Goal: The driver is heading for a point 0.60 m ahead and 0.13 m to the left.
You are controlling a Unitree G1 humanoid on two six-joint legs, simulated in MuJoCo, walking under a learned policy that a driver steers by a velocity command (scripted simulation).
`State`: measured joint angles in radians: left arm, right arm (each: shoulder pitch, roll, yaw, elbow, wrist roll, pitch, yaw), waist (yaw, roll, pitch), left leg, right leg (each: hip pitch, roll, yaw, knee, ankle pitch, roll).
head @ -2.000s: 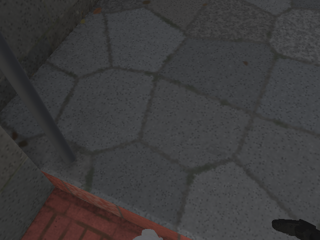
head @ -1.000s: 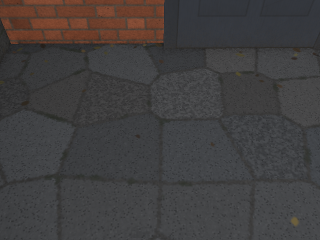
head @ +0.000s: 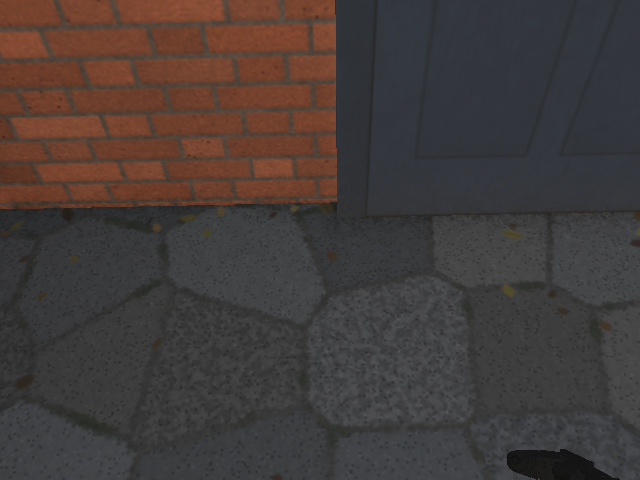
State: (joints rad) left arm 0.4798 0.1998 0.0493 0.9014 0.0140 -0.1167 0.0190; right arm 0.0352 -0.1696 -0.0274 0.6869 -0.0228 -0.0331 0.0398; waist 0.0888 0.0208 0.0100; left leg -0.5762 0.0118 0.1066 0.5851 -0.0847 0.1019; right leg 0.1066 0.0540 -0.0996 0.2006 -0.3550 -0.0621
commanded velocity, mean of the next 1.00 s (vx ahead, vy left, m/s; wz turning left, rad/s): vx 0.42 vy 0.00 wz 0.10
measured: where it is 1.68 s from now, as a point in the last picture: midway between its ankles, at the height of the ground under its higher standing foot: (368, 421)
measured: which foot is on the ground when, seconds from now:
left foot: up 0.00-0.02, down 0.04-0.58, up 0.60-1.00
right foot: down 0.00-0.04, up 0.06-0.54, down 0.56-1.00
